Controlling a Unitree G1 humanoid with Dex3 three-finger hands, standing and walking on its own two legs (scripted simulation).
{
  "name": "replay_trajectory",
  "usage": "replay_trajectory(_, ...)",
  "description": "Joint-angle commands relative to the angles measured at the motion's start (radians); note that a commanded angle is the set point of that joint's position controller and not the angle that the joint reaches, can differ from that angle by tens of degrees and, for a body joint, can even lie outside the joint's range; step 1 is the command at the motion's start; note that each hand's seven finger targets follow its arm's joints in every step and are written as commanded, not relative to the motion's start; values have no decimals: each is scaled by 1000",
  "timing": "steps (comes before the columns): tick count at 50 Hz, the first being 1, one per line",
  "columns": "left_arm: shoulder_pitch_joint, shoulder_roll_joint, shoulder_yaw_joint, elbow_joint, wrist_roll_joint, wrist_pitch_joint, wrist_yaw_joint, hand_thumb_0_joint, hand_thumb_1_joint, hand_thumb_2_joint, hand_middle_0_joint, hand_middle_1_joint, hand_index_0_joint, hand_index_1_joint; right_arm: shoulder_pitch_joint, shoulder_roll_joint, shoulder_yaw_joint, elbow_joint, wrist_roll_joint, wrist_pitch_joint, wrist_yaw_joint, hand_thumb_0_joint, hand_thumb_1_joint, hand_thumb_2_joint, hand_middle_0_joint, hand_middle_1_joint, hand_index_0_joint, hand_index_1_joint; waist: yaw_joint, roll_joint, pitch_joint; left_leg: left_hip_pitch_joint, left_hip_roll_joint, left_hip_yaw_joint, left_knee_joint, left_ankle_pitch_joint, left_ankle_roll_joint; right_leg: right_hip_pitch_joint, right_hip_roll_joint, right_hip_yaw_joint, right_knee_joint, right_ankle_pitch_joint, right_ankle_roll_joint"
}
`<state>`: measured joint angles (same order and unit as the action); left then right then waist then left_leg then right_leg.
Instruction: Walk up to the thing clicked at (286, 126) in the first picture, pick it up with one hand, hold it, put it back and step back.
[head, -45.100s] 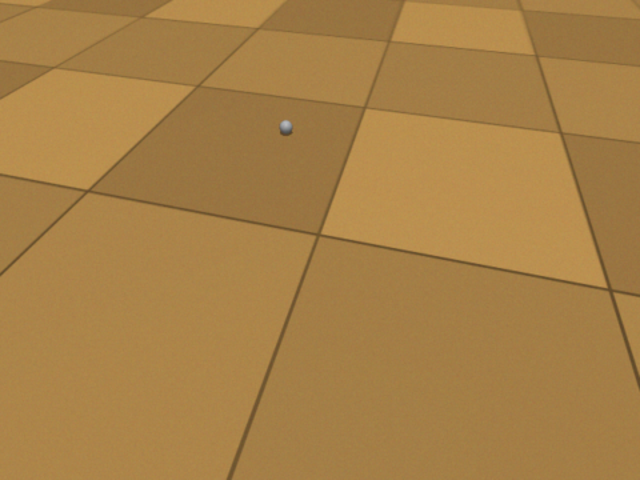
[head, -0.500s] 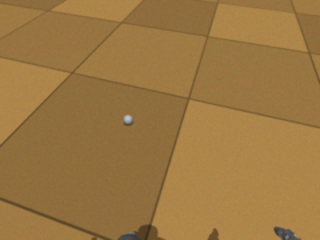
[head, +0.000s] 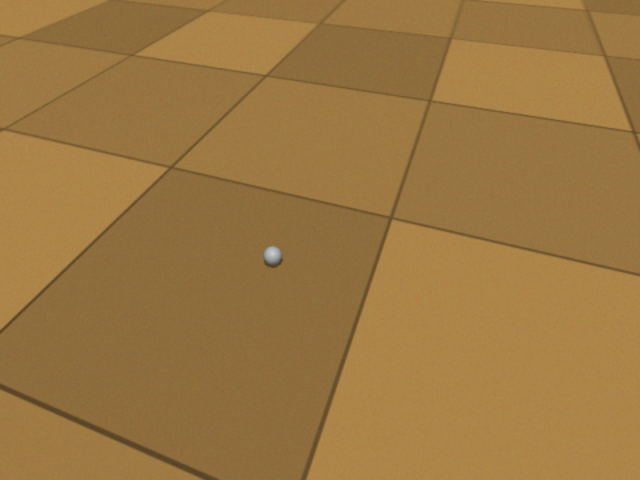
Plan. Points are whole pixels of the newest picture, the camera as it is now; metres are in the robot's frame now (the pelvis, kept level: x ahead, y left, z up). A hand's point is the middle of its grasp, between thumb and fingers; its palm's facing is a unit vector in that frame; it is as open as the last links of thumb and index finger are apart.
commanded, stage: step back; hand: left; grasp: from above
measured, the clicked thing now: (272, 255) +1.09 +0.27 -0.72
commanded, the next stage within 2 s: stand in 0.56 s
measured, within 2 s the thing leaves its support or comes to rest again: neither
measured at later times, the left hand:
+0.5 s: hand out of the picture +0.12 +0.29 -0.15, palm faces +0.03 -0.93 -0.35, open 7.4 cm
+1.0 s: hand out of the picture +0.11 +0.27 -0.14, palm faces -0.01 -0.95 -0.32, open 7.4 cm
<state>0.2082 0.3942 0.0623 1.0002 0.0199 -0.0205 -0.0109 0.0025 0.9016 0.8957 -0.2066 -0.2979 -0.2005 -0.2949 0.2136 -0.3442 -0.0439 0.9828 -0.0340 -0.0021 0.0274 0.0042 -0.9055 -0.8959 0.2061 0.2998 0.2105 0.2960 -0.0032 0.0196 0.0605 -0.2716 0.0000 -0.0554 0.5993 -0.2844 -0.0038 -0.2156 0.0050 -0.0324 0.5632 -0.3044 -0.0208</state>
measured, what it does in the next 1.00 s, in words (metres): stands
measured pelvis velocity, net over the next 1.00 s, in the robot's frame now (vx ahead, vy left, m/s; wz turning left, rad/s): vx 0.03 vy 0.02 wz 0.01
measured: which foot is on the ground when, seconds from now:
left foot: down 0.00-1.00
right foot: down 0.00-1.00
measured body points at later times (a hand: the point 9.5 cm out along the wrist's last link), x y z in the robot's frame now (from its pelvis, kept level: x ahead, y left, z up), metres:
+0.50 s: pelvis +0.05 +0.02 +0.00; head +0.07 +0.03 +0.45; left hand +0.12 +0.33 -0.12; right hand +0.17 -0.27 -0.12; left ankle +0.06 +0.14 -0.73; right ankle +0.01 -0.11 -0.73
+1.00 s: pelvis +0.03 +0.02 +0.02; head +0.03 +0.02 +0.47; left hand +0.11 +0.32 -0.11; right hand +0.12 -0.28 -0.11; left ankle +0.06 +0.14 -0.73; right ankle +0.01 -0.11 -0.73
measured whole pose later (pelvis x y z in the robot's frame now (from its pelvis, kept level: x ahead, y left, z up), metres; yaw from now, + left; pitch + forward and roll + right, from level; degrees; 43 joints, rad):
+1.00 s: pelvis +0.03 +0.02 +0.02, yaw +1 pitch -3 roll +0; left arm 0.09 0.35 0.00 1.13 0.01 -0.02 -0.01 0.00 0.90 0.90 -0.21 -0.30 -0.20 -0.30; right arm 0.07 -0.34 -0.02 1.15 -0.01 -0.01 0.02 0.00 -0.91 -0.90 0.20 0.30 0.21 0.30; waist -0.01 0.00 0.06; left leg -0.14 0.02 0.02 0.32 -0.13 -0.01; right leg -0.04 -0.02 -0.01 0.31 -0.21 0.02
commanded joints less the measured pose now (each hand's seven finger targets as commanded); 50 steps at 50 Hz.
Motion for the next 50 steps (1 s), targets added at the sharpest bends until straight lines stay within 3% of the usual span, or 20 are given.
replay_trajectory(1, 3, 328, 85, -65, 26, -37, 29, 0, 900, 900, -200, -300, -200, -300, -89, -216, -48, -89, 5, -12, -35, 0, -900, -900, 200, 300, 200, 300, 62, -153, 41, -276, 1, -54, 243, -264, 1, 37, -421, 547, -376, -400, -214)
replay_trajectory(2, -33, 296, 80, -84, 15, -42, 29, 0, 900, 900, -200, -300, -200, -300, -54, -235, -52, -73, 6, -17, -33, 0, -900, -900, 200, 300, 200, 300, 42, -100, 63, -278, 23, -73, 270, -220, 1, 39, -401, 488, -353, -291, -226)
replay_trajectory(4, -50, 242, 62, -84, 12, -52, 34, 0, 900, 900, -200, -300, -200, -300, -51, -211, -49, -52, 9, -23, -26, 0, -900, -900, 200, 300, 200, 300, 30, -99, 66, -246, 30, -72, 219, -160, 5, 51, -306, 324, -309, -47, -172)
replay_trajectory(7, -79, 243, 53, -85, 8, -49, 25, 0, 900, 900, -200, -300, -200, -300, -29, -184, -41, -38, 5, -35, -18, 0, -900, -900, 200, 300, 200, 300, 20, -168, -16, -66, 27, 41, 54, -120, -5, 27, -258, 160, -195, 298, -148)
replay_trajectory(10, -83, 222, 42, -83, -4, -27, 25, 0, 900, 900, -200, -300, -200, -300, -7, -171, -50, -12, 0, -41, -22, 0, -900, -900, 200, 300, 200, 300, -4, -126, -56, 82, -10, 91, -184, 166, 10, 24, -190, 61, -16, 476, -77)
replay_trajectory(11, -72, 193, 29, -93, -7, -22, 24, 0, 900, 900, -200, -300, -200, -300, 5, -197, -59, -9, -4, -45, -29, 0, -900, -900, 200, 300, 200, 300, -5, -77, -89, 177, 40, 26, -171, 296, 34, -36, -158, 45, 47, 434, -46)
replay_trajectory(12, -83, 160, 19, -97, -19, -17, 23, 0, 900, 900, -200, -300, -200, -300, -11, -234, -62, -15, -2, -50, -34, 0, -900, -900, 200, 300, 200, 300, 6, 56, -107, 145, 185, -185, -215, 325, 97, -69, -74, 7, 102, 235, 9)
replay_trajectory(13, -92, 172, 30, -78, -29, -6, 25, 0, 900, 900, -200, -300, -200, -300, -55, -293, -65, -31, 12, -48, -33, 0, -900, -900, 200, 300, 200, 300, 11, 104, -106, 50, 265, -259, -226, 255, 197, -13, -31, 3, 116, -59, 4)
replay_trajectory(14, -96, 171, 22, -64, -25, -4, 26, 0, 900, 900, -200, -300, -200, -300, -89, -285, -62, -30, 13, -46, -32, 0, -900, -900, 200, 300, 200, 300, 18, 102, -101, 63, 282, -271, -237, 221, 213, -15, -33, 12, 101, -151, -7)
replay_trajectory(16, -72, 157, 17, -39, -14, -9, 27, 0, 900, 900, -200, -300, -200, -300, -132, -267, -53, -33, 12, -39, -35, 0, -900, -900, 200, 300, 200, 300, 34, 112, -114, 120, 250, -208, -203, 287, 173, -26, -49, 25, -10, -82, -16)
replay_trajectory(18, -45, 177, 22, -2, -10, -24, 29, 0, 900, 900, -200, -300, -200, -300, -164, -235, -40, -26, 21, -34, -37, 0, -900, -900, 200, 300, 200, 300, 45, 104, -127, 35, 187, -106, -137, 405, 100, 119, -81, 54, -111, 150, -12)
replay_trajectory(19, -59, 197, 24, -2, -10, -29, 27, 0, 900, 900, -200, -300, -200, -300, -161, -210, -34, -21, 28, -34, -36, 0, -900, -900, 200, 300, 200, 300, 34, 58, -141, 39, 135, -53, -118, 377, 63, 139, -108, 88, -120, 239, -24)
replay_trajectory(20, -91, 217, 28, -5, -9, -28, 25, 0, 900, 900, -200, -300, -200, -300, -153, -206, -33, -13, 26, -33, -37, 0, -900, -900, 200, 300, 200, 300, 17, 30, -136, 62, 110, -21, -117, 347, 46, 120, -131, 107, -104, 285, -33)
replay_trajectory(25, -110, 195, 18, 19, -9, -22, 32, 0, 900, 900, -200, -300, -200, -300, -191, -202, -35, 14, 25, -31, -36, 0, -900, -900, 200, 300, 200, 300, 15, -24, -149, 152, 124, -10, -108, 431, 66, 98, -123, 72, -122, 384, -16)
replay_trajectory(27, -117, 196, 21, 21, -10, -22, 34, 0, 900, 900, -200, -300, -200, -300, -193, -195, -34, 21, 25, -29, -37, 0, -900, -900, 200, 300, 200, 300, 12, -44, -158, 154, 116, 10, -101, 447, 60, 118, -129, 73, -127, 435, -13)
replay_trajectory(28, -122, 157, -9, 34, -19, -19, 29, 0, 900, 900, -200, -300, -200, -300, -180, -199, -20, 33, 30, -31, -37, 0, -900, -900, 200, 300, 200, 300, -2, -35, -121, 178, 118, -25, -148, 496, 48, 95, -136, 100, -154, 500, -6)
replay_trajectory(32, -144, 163, -10, 39, -19, -16, 32, 0, 900, 900, -200, -300, -200, -300, -204, -203, -15, 49, 30, -33, -37, 0, -900, -900, 200, 300, 200, 300, 4, -24, -142, 213, 135, -23, -185, 543, 42, 150, -130, 83, -188, 466, 9)
replay_trajectory(40, -170, 171, -15, 57, -11, -17, 22, 0, 900, 900, -200, -300, -200, -300, -236, -199, -7, 74, 28, -28, -30, 0, -900, -900, 200, 300, 200, 300, 4, -22, -81, 182, 123, -24, -296, 273, 16, 126, -135, 99, -303, 213, 13)
replay_trajectory(43, -168, 169, -17, 62, -11, -18, 20, 0, 900, 900, -200, -300, -200, -300, -233, -195, -5, 84, 28, -35, -28, 0, -900, -900, 200, 300, 200, 300, 4, -8, -104, 199, 131, -23, -303, 319, 15, 140, -140, 97, -297, 245, 6)
replay_trajectory(50, -159, 171, -19, 74, -10, -17, 15, 0, 900, 900, -200, -300, -200, -300, -206, -206, -2, 104, 24, -33, -24, 0, -900, -900, 200, 300, 200, 300, 2, -9, -51, 155, 125, -33, -340, 159, 10, 100, -138, 107, -332, 100, 7)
